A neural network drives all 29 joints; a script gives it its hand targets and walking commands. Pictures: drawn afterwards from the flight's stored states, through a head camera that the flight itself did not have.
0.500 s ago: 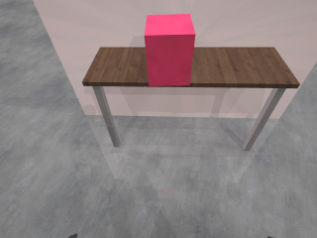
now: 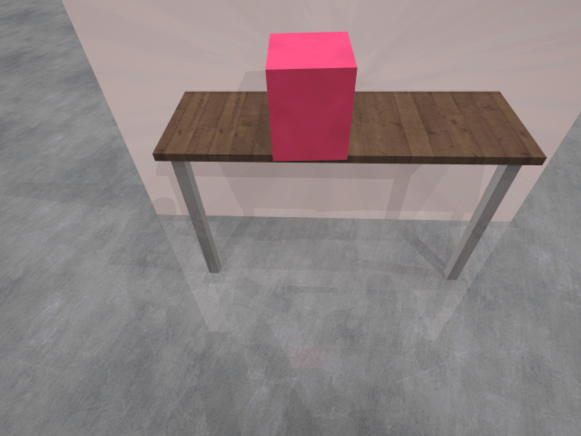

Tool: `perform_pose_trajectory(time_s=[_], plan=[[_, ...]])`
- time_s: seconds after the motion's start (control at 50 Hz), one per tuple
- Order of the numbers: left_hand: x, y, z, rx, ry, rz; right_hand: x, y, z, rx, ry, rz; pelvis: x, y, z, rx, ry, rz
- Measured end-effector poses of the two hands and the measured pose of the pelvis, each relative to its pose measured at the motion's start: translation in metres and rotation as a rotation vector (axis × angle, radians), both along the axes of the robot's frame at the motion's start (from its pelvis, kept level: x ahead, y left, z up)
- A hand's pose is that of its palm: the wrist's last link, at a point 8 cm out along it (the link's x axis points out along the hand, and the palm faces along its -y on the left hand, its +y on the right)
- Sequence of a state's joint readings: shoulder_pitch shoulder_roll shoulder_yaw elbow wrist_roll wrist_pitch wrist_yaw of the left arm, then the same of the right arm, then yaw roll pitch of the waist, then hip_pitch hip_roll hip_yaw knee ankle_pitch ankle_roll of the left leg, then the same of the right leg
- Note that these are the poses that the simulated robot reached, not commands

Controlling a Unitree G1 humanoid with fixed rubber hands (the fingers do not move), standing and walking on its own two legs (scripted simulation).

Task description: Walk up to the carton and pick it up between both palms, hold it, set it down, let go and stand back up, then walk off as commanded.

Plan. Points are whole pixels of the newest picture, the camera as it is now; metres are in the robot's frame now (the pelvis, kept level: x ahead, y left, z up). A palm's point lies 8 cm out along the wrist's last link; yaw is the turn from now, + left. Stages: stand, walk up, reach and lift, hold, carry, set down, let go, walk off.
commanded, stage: walk up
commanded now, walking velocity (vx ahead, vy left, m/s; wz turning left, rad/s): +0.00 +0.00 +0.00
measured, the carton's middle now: (309, 97) +0.93 -0.04 +0.01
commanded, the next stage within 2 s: none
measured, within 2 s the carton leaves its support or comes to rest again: neither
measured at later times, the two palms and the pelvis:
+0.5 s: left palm out of the picture +0.11 +0.26 -0.07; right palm out of the picture +0.12 -0.37 -0.11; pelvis +0.07 -0.05 +0.01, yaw -2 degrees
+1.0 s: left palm (135, 370) +0.28 +0.29 -0.12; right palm (505, 363) +0.26 -0.30 -0.09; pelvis +0.21 +0.00 +0.00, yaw -3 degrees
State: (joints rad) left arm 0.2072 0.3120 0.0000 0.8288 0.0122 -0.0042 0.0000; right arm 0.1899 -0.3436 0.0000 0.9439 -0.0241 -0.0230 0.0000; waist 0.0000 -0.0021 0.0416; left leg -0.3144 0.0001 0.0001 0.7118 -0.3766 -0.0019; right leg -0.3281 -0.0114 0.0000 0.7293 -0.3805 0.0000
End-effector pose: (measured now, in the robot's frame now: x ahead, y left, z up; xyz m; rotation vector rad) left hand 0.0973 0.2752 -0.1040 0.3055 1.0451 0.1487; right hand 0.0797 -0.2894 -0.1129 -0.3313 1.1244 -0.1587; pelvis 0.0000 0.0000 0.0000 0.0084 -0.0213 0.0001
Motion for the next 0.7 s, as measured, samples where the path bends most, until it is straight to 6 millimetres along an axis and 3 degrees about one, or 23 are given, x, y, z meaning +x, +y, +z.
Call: perform_pose_trajectory(time_s=[0.18,0.28,0.34,0.42,0.52,0.6,0.7], plan=[[-0.007,0.007,0.002,0.008,0.012,-0.007,-0.003,-0.007,0.005,-0.010,-0.003,0.021,0.002,-0.002,0.002,0.001,-0.003,-0.001],[0.007,0.012,0.008,0.072,0.018,-0.041,-0.005,-0.037,0.003,-0.040,0.012,0.029,0.013,-0.018,-0.003,0.019,-0.002,-0.008],[0.021,0.003,0.014,0.100,-0.001,-0.055,-0.002,-0.060,-0.001,-0.046,0.036,0.016,0.026,-0.033,-0.005,0.033,-0.015,-0.013],[0.020,-0.012,0.024,0.108,0.015,-0.055,0.019,-0.077,0.002,-0.037,0.019,-0.001,0.045,-0.046,0.001,0.026,-0.033,-0.029],[0.015,-0.015,0.042,0.123,0.076,-0.028,0.047,-0.083,0.009,-0.019,0.007,0.006,0.071,-0.047,0.015,0.020,-0.037,-0.030],[0.024,-0.008,0.049,0.136,0.099,-0.017,0.072,-0.076,0.009,-0.005,-0.003,0.006,0.094,-0.043,0.018,0.001,-0.051,-0.034],[0.055,0.002,0.040,0.121,0.095,-0.020,0.110,-0.054,0.009,0.021,-0.033,0.007,0.126,-0.033,0.014,-0.034,-0.062,-0.037]])
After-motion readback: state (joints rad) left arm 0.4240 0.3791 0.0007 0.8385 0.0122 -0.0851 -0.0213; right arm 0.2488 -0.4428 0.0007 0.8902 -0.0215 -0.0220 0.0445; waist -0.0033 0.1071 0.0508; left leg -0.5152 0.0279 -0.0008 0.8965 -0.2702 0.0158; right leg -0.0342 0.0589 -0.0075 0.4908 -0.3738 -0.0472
